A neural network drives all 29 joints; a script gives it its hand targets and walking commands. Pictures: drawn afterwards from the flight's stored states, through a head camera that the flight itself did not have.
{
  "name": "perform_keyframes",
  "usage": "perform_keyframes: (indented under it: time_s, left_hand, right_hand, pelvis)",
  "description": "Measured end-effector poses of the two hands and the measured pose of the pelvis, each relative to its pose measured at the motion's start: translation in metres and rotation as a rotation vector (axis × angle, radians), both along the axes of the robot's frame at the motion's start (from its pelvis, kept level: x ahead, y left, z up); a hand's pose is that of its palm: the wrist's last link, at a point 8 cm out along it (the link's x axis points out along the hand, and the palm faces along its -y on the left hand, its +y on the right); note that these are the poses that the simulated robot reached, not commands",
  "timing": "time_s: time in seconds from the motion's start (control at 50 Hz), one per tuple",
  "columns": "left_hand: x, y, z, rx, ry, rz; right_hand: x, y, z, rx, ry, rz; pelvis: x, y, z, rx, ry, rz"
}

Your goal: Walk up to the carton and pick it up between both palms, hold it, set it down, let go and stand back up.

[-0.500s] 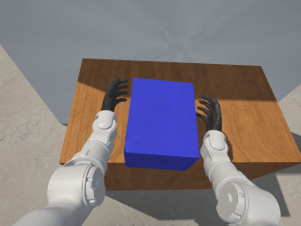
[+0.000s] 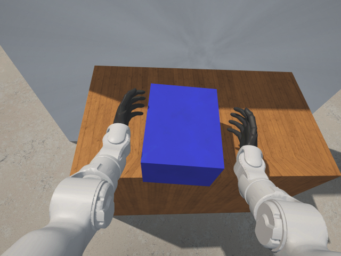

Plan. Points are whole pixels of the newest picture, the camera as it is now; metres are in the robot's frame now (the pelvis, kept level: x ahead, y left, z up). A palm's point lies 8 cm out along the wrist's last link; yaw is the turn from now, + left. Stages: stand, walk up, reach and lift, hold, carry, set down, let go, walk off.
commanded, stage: set down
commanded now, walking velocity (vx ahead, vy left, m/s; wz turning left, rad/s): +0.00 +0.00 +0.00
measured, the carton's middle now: (180, 134) +0.45 -0.03 -0.06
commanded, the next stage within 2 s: none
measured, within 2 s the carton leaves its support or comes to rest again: neither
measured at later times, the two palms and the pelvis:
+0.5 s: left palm (117, 148) +0.39 +0.13 -0.02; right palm (253, 167) +0.33 -0.20 -0.02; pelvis -0.01 +0.00 +0.00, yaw +0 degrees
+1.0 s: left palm (100, 174) +0.32 +0.16 -0.02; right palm (265, 191) +0.27 -0.21 -0.01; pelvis -0.02 -0.01 +0.00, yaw +0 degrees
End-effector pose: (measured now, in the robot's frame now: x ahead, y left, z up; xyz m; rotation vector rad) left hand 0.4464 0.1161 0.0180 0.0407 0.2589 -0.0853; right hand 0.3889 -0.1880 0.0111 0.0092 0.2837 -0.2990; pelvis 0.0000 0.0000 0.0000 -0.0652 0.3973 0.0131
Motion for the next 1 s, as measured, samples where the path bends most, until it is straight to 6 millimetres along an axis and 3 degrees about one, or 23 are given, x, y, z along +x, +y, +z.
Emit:
perform_keyframes:
  time_s: [0.24,0.5,0.76,1.0]
  left_hand:
    - [-0.015,0.003,-0.004,0.001,0.002,-0.017]
    - [-0.057,0.014,-0.038,0.019,0.067,-0.009]
    - [-0.089,0.026,-0.041,0.001,0.05,0.014]
    - [-0.125,0.046,-0.034,-0.012,-0.002,0.054]
  right_hand:
    - [-0.016,-0.002,-0.003,-0.01,-0.009,0.004]
    - [-0.057,-0.013,-0.027,-0.006,0.026,-0.024]
    - [-0.089,-0.018,-0.033,-0.009,0.032,-0.037]
    - [-0.116,-0.021,-0.021,-0.009,-0.034,-0.04]
  pelvis:
    - [-0.006,-0.002,0.0,0.002,-0.013,0.0]
    - [-0.012,-0.003,0.0,0.003,-0.023,0.0]
    - [-0.02,-0.006,-0.001,0.007,-0.049,0.001]
    - [-0.024,-0.006,0.002,0.01,-0.131,0.006]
